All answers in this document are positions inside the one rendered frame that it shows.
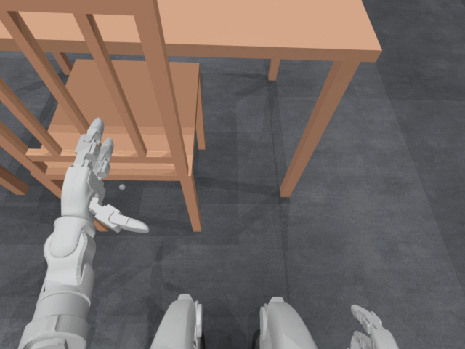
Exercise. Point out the chair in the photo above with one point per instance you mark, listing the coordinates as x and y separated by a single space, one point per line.
150 109

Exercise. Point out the robot right hand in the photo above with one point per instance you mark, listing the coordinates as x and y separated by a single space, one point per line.
380 337

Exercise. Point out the robot left hand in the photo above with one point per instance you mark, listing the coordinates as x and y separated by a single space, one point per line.
83 180

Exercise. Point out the table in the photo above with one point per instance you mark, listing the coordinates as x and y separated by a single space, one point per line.
333 30

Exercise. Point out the robot right shin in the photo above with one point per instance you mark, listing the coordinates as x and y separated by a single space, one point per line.
268 345

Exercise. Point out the left robot thigh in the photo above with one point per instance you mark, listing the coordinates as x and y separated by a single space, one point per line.
181 324

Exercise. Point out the left robot forearm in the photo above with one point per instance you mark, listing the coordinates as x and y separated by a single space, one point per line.
59 321

